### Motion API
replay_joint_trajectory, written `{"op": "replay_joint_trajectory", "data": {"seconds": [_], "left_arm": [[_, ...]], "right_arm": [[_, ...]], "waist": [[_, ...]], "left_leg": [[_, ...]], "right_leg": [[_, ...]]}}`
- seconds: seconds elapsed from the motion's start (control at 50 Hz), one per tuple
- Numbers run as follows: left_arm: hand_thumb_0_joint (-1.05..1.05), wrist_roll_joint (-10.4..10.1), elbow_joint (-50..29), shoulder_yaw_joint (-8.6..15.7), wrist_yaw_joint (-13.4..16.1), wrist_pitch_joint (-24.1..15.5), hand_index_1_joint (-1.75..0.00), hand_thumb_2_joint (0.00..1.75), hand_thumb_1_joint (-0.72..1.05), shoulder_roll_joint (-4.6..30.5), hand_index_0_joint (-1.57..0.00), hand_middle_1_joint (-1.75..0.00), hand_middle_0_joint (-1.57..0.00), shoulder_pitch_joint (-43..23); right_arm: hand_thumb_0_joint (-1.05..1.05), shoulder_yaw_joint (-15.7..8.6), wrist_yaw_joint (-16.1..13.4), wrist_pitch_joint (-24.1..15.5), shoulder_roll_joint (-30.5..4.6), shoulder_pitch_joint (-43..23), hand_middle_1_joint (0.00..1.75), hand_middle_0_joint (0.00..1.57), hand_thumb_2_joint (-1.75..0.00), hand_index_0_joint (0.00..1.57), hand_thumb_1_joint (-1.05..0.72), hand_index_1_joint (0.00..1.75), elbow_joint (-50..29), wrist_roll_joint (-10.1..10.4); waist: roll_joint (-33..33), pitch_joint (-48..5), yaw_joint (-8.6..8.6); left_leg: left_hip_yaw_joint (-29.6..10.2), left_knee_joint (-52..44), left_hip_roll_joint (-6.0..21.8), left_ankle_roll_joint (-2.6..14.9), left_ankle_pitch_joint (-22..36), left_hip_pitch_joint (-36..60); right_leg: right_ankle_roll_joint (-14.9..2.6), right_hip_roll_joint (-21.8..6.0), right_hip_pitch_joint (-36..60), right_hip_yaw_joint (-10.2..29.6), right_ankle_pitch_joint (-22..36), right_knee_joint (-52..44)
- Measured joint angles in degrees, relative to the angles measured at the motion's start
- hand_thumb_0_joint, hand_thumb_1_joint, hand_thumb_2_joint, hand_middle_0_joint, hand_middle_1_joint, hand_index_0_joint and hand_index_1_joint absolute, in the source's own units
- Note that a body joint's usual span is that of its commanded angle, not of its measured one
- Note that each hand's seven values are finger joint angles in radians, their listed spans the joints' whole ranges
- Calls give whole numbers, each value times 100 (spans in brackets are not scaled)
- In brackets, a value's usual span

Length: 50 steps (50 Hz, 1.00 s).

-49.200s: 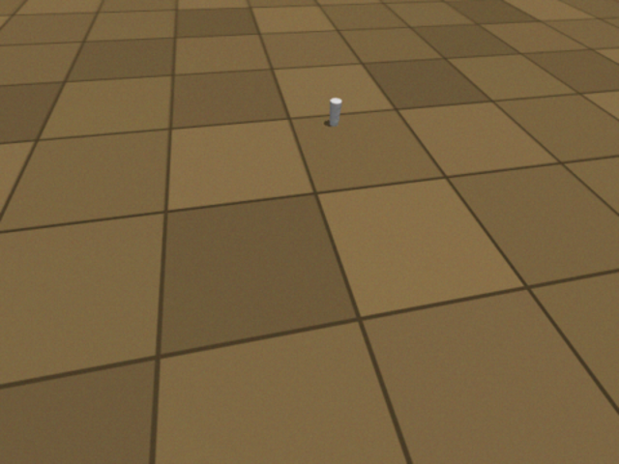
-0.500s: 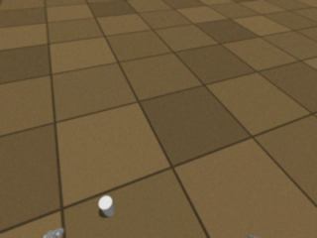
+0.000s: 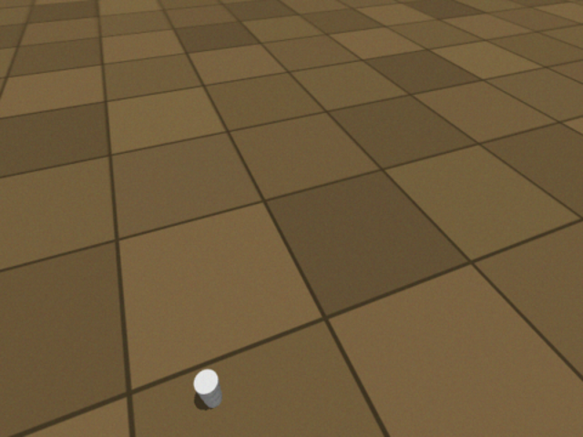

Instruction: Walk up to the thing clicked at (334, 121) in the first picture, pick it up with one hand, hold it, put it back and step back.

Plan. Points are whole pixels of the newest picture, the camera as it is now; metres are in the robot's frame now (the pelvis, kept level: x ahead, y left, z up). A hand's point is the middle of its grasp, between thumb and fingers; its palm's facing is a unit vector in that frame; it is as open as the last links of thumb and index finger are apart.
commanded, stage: stand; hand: left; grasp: from the side
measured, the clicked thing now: (210, 390) +0.43 +0.26 -0.70
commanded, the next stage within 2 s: step back in 1.36 s
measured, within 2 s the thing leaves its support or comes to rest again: neither
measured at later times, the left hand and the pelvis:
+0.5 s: hand out of the picture +0.05 +0.24 -0.16, palm faces -0.02 -0.94 -0.34, open 7.4 cm; pelvis +0.00 +0.00 +0.00, yaw -1 degrees
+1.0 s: hand out of the picture +0.09 +0.24 -0.16, palm faces -0.03 -0.94 -0.34, open 7.4 cm; pelvis +0.02 +0.00 +0.00, yaw -1 degrees
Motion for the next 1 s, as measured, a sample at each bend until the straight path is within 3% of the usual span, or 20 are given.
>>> {"op": "replay_joint_trajectory", "data": {"seconds": [1.0], "left_arm": [[0,-60,277,22,-85,-17,-30,89,90,71,-20,-30,-20,-280]], "right_arm": [[1,48,30,-24,-202,-132,30,20,-90,20,-91,30,299,53]], "waist": [[-47,2,-87]], "left_leg": [[63,-366,90,-42,34,132]], "right_leg": [[-34,93,115,59,88,-404]]}}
